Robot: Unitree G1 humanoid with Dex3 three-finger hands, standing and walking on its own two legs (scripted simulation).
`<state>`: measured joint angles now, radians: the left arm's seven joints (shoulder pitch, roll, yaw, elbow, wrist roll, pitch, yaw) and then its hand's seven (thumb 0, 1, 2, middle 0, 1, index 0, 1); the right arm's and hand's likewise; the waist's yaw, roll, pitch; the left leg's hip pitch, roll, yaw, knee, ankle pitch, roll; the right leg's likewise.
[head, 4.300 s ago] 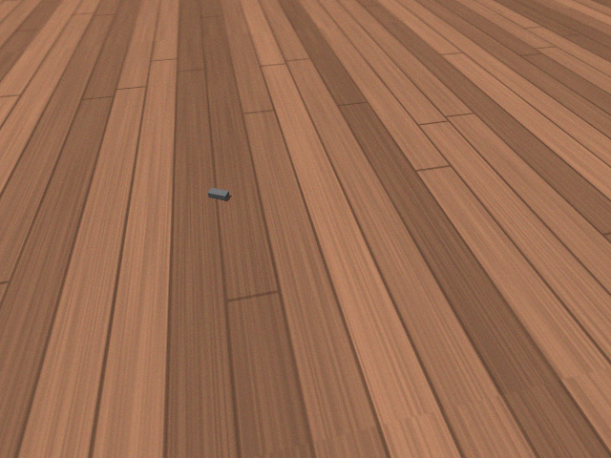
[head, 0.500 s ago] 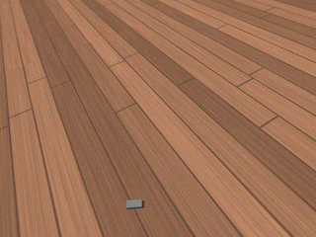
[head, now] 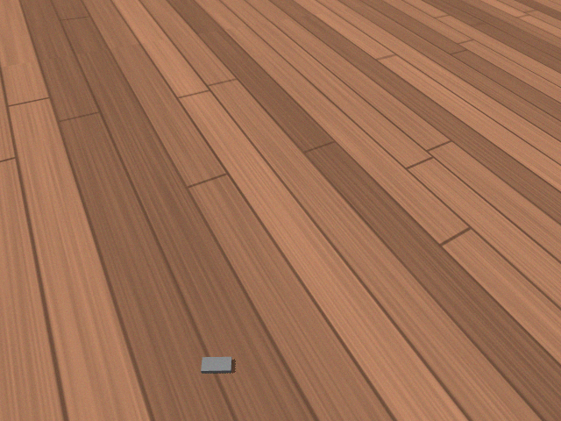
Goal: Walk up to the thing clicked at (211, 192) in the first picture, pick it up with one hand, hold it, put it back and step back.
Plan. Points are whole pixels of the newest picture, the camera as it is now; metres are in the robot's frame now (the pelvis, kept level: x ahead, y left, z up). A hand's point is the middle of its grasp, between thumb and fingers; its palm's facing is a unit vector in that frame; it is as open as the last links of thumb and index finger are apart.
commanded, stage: walk up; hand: left
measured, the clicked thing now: (216, 365) +0.41 +0.16 -0.73
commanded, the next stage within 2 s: none
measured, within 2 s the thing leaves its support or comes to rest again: neither
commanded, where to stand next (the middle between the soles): +0.07 -0.04 m, yaw -1 degrees
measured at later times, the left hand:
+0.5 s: hand out of the picture +0.09 +0.22 -0.13, palm faces -0.02 -0.93 -0.37, open 7.4 cm
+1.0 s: hand out of the picture +0.12 +0.24 -0.13, palm faces -0.01 -0.94 -0.33, open 7.4 cm
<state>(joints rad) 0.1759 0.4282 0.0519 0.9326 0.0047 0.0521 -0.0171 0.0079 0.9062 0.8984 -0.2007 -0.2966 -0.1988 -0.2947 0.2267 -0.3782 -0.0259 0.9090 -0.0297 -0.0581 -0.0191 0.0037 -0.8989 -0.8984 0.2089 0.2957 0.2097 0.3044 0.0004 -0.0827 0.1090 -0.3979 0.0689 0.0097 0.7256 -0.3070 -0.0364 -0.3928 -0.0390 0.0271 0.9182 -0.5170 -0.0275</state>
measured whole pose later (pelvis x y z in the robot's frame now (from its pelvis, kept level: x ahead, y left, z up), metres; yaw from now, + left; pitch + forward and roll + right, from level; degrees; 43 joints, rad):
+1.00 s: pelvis +0.01 -0.02 +0.02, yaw -1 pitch -2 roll +0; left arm 0.07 0.37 0.03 1.07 0.00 0.02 -0.02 0.01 0.91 0.90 -0.20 -0.30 -0.20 -0.29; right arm 0.11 -0.36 0.00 1.10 -0.01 -0.04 -0.01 0.00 -0.90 -0.90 0.21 0.30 0.21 0.30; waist 0.00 -0.02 0.07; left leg -0.24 0.06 0.00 0.51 -0.23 -0.04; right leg -0.15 -0.02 -0.02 0.51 -0.32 0.01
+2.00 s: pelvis +0.03 -0.06 +0.02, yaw -3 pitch -3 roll +2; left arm 0.17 0.45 0.10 1.01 0.03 0.05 -0.08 0.01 0.91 0.90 -0.20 -0.30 -0.20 -0.29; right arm 0.25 -0.40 -0.08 1.04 -0.05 -0.06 -0.02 0.00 -0.90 -0.90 0.21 0.30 0.21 0.30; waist -0.01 -0.06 0.09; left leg -0.18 0.08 0.03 0.48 -0.26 -0.03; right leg -0.35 -0.09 0.04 0.76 -0.46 -0.03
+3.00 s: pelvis +0.02 -0.05 -0.01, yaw +0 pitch -3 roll +0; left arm 0.23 0.45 0.08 0.90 -0.01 0.03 -0.05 0.01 0.91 0.90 -0.20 -0.30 -0.20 -0.29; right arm 0.32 -0.46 -0.09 0.88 -0.03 -0.04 -0.04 0.00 -0.90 -0.90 0.21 0.30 0.21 0.30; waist -0.01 -0.11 0.17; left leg -0.27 0.15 0.02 0.79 -0.46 -0.07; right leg -0.47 -0.05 0.07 0.84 -0.32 0.01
